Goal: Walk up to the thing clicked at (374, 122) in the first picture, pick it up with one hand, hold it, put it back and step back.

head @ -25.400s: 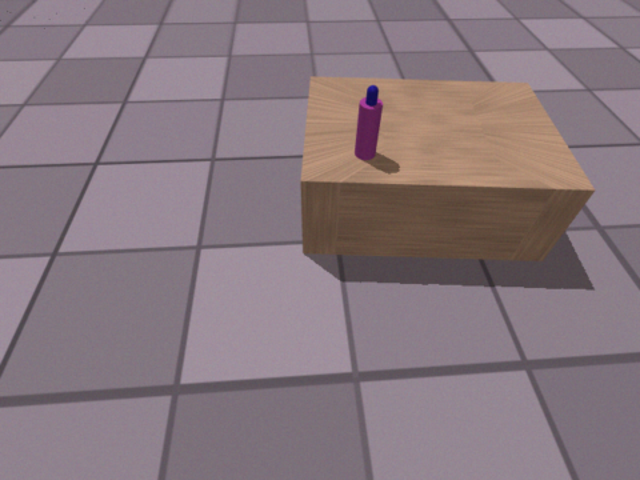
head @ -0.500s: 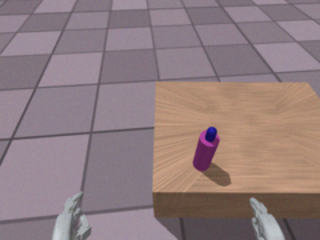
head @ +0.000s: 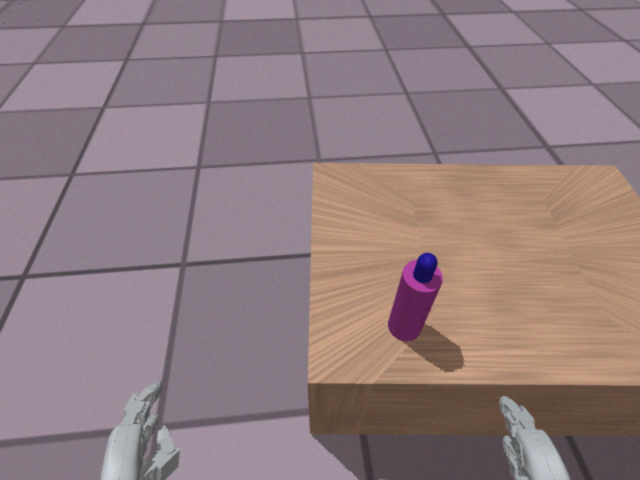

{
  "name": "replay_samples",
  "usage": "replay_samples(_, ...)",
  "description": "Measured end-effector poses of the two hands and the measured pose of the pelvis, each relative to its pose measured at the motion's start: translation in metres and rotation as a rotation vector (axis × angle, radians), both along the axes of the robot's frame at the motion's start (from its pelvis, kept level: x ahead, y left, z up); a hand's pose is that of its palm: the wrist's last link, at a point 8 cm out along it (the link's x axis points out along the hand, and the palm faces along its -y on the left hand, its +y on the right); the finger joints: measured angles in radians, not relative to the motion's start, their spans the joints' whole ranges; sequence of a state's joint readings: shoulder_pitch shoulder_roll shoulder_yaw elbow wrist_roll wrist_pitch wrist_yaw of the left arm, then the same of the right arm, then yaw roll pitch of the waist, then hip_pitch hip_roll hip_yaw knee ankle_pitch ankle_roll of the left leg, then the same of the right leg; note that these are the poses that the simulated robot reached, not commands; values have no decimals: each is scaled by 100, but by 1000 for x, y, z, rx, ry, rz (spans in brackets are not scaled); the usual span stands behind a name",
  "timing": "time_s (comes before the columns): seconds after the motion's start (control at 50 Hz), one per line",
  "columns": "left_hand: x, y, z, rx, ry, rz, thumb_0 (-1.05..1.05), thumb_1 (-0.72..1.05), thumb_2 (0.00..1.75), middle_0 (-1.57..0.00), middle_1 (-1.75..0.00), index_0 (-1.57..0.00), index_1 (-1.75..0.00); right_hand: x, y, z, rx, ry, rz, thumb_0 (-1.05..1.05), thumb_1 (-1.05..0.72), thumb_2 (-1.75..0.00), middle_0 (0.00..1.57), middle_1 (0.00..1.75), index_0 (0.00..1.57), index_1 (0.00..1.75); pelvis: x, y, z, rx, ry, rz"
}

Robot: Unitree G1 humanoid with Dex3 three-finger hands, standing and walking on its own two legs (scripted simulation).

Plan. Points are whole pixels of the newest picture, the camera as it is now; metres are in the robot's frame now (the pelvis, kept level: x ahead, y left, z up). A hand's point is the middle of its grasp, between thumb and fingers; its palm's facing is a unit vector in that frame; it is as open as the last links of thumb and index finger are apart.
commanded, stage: home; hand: right
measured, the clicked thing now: (415, 295) +0.49 -0.17 -0.20
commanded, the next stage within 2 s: stand in 1.10 s
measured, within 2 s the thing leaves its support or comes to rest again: neither
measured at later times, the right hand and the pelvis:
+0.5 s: hand (483, 465) +0.17 -0.18 -0.06, palm faces +0.00 +0.97 -0.26, open 17.6 cm; pelvis +0.00 +0.00 +0.00, yaw +0 degrees
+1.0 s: hand out of the picture +0.07 -0.25 -0.10, palm faces +0.00 +0.94 -0.34, open 17.4 cm; pelvis +0.00 -0.01 +0.05, yaw +0 degrees
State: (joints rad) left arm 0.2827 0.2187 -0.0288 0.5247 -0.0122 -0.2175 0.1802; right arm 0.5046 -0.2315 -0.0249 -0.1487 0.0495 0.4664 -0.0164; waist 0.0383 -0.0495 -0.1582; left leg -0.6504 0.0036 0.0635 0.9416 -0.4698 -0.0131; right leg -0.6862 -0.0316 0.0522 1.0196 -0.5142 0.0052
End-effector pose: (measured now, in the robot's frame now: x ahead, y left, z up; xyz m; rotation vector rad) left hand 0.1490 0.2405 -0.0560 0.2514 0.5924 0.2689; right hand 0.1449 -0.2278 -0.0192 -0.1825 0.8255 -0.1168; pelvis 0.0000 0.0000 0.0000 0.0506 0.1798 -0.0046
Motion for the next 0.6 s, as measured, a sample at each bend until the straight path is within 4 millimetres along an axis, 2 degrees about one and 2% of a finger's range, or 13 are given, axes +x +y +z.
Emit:
replay_samples(0.46, 0, 1, -3, -1, 14, 2, 2, 89, 90, -20, -30, -21, -30, 4, 1, 0, -3, -2, 6, -1, 57, -3, 6, 5, 6, 5, 2, 0, -1, -2, 5, 4)
replay_samples(0.54, -4, 6, -16, 44, 223, -125, 1, 89, 90, -20, -30, -21, -30, 9, -13, -20, -78, -40, 54, 0, 56, -4, 6, 5, 6, 5, -3, 0, 9, -22, -79, 3)
replay_samples(0.6, -13, 15, -16, 41, 332, -135, 1, 89, 90, -20, -30, -21, -30, 4, -27, -32, -110, -2, 62, 0, 56, -4, 6, 5, 6, 5, -5, 0, 16, -34, -111, 2)
